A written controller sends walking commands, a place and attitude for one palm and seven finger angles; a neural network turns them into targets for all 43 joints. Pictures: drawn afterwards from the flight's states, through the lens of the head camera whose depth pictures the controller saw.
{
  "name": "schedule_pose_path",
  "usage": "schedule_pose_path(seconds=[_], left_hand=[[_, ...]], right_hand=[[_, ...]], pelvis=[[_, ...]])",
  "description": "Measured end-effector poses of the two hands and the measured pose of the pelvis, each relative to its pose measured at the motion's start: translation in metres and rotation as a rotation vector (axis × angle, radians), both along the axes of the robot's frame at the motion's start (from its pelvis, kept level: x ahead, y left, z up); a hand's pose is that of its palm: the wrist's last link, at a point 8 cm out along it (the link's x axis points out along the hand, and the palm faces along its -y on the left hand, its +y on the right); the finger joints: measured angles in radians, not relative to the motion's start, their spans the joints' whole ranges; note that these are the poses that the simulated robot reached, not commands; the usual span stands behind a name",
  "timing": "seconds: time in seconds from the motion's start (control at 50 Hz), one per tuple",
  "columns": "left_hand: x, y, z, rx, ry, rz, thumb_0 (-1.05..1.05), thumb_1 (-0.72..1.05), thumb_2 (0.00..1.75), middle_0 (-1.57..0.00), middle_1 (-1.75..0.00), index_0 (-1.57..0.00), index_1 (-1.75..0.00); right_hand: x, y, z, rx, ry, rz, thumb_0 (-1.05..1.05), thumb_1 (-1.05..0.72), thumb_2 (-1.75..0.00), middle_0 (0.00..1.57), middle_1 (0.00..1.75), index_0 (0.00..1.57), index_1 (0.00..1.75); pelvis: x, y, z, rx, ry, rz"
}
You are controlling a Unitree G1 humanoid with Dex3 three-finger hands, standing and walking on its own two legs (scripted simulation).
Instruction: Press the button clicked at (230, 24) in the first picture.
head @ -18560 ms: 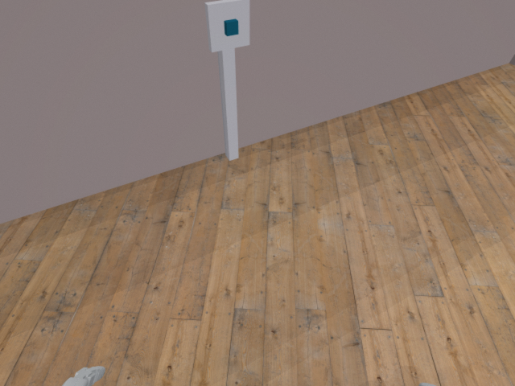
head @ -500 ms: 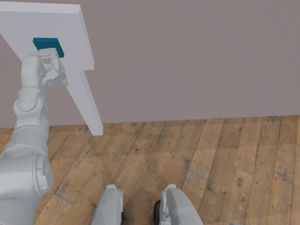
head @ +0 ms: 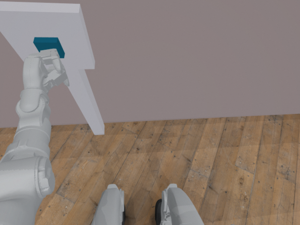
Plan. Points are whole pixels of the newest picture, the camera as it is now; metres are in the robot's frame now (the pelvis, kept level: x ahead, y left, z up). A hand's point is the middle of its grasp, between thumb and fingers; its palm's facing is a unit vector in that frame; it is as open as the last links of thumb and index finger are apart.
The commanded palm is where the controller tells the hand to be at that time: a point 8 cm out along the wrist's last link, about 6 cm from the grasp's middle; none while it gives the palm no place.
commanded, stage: pull the fist back off the button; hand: left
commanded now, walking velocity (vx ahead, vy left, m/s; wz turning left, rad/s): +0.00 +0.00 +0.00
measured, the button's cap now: (50, 46) +0.54 +0.24 +0.09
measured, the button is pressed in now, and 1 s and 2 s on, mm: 6 0 0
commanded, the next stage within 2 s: draw the hand back to the body in 0.70 s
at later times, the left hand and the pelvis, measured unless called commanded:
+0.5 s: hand (63, 95) +0.42 +0.20 +0.06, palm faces +0.08 -1.00 -0.04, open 3.1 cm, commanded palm +0.40 +0.24 +0.06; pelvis +0.05 +0.00 +0.03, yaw -1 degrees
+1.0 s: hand (56, 102) +0.38 +0.19 +0.10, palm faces +0.05 -1.00 -0.05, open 3.1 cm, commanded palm +0.35 +0.25 +0.11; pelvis +0.04 +0.00 +0.04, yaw -1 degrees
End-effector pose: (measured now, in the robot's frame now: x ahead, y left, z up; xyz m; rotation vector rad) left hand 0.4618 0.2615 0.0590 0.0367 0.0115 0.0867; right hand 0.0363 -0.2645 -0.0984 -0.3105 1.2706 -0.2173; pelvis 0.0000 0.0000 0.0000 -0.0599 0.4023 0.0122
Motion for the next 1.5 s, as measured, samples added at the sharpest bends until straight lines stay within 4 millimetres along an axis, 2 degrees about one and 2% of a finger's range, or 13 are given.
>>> schedule_pose_path(seconds=[0.1,0.3,0.52,0.64,0.76,0.86,0.92,1.04,1.12,1.22,1.32,1.4,1.5], left_hand=[[-0.009,-0.003,-0.001,-0.001,0.009,-0.006,-0.01,0.84,0.95,-1.3,-1.5,-1.33,-1.5],[-0.012,-0.025,-0.002,-0.017,-0.004,-0.043,0.01,0.88,0.91,-1.3,-1.5,-1.31,-1.5],[-0.069,-0.01,-0.001,-0.003,0.018,0.002,0.02,0.89,0.9,-1.3,-1.5,-1.3,-1.5],[-0.084,-0.012,-0.008,-0.012,0.007,-0.016,0.02,0.9,0.9,-1.3,-1.5,-1.3,-1.5],[-0.086,-0.017,-0.001,-0.007,-0.017,-0.043,0.02,0.89,0.9,-1.3,-1.5,-1.3,-1.5],[-0.081,-0.016,0.003,-0.007,-0.013,-0.029,0.02,0.89,0.9,-1.3,-1.5,-1.3,-1.5],[-0.088,-0.016,0.015,0.001,-0.015,-0.032,0.02,0.9,0.9,-1.3,-1.5,-1.3,-1.5],[-0.116,-0.012,0.052,0.019,-0.031,-0.031,0.02,0.89,0.9,-1.3,-1.5,-1.3,-1.5],[-0.132,-0.001,0.062,0.014,-0.017,0.003,0.02,0.89,0.9,-1.3,-1.5,-1.3,-1.5],[-0.153,-0.001,0.073,0.015,-0.01,-0.01,0.02,0.9,0.9,-1.3,-1.5,-1.3,-1.5],[-0.169,-0.004,0.094,0.022,-0.045,-0.031,0.02,0.89,0.9,-1.3,-1.5,-1.3,-1.5],[-0.179,0.005,0.109,0.168,0.014,0.081,0.02,0.89,0.9,-1.3,-1.5,-1.3,-1.5],[-0.196,0.01,0.127,0.256,0.068,0.192,0.02,0.89,0.9,-1.3,-1.5,-1.3,-1.5]], right_hand=[[0.015,0.004,0.003,0.022,-0.018,-0.001,0.01,-0.9,-0.9,0.2,0.3,0.2,0.3],[0.059,0.007,0.015,0.044,-0.109,-0.026,0.01,-0.9,-0.9,0.2,0.3,0.2,0.3],[0.114,0.014,0.028,0.086,-0.2,0.014,0.01,-0.9,-0.9,0.2,0.3,0.2,0.3],[0.14,0.013,0.028,0.066,-0.252,0.063,0.01,-0.9,-0.9,0.2,0.3,0.2,0.3],[0.153,0.014,0.029,0.06,-0.31,0.079,0.01,-0.9,-0.9,0.2,0.3,0.2,0.3],[0.148,0.016,0.028,0.07,-0.321,0.076,0.01,-0.9,-0.9,0.2,0.3,0.2,0.3],[0.141,0.018,0.032,0.084,-0.325,0.049,0.01,-0.9,-0.9,0.2,0.3,0.2,0.3],[0.129,0.021,0.049,0.107,-0.346,0.021,0.01,-0.9,-0.9,0.2,0.3,0.2,0.3],[0.131,0.019,0.061,0.102,-0.375,0.03,0.01,-0.9,-0.9,0.2,0.3,0.2,0.3],[0.145,0.016,0.076,0.082,-0.446,0.049,0.02,-0.9,-0.9,0.2,0.3,0.2,0.3],[0.165,0.019,0.092,0.077,-0.536,0.075,0.02,-0.9,-0.9,0.2,0.3,0.2,0.3],[0.182,0.026,0.106,0.08,-0.575,0.085,0.02,-0.9,-0.9,0.2,0.3,0.2,0.3],[0.201,0.039,0.12,0.108,-0.615,0.116,0.02,-0.9,-0.9,0.2,0.3,0.2,0.3]], pelvis=[[0.008,0.001,0.006,0.006,-0.014,-0.005],[0.029,0.002,0.017,0.016,-0.029,-0.031],[0.052,0.001,0.031,0.024,-0.058,-0.029],[0.051,0.0,0.027,0.021,-0.062,-0.013],[0.047,-0.001,0.024,0.02,-0.07,-0.008],[0.042,-0.002,0.022,0.023,-0.077,-0.009],[0.041,-0.002,0.027,0.024,-0.097,-0.017],[0.046,-0.002,0.045,0.029,-0.149,-0.018],[0.046,-0.003,0.053,0.031,-0.18,-0.01],[0.047,-0.003,0.06,0.028,-0.216,0.001],[0.05,-0.002,0.066,0.03,-0.248,0.006],[0.054,-0.003,0.075,0.04,-0.283,0.002],[0.062,0.0,0.087,0.045,-0.327,0.006]])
